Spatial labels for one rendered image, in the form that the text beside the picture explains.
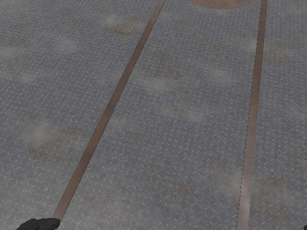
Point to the left robot hand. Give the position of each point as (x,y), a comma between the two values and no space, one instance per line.
(40,224)

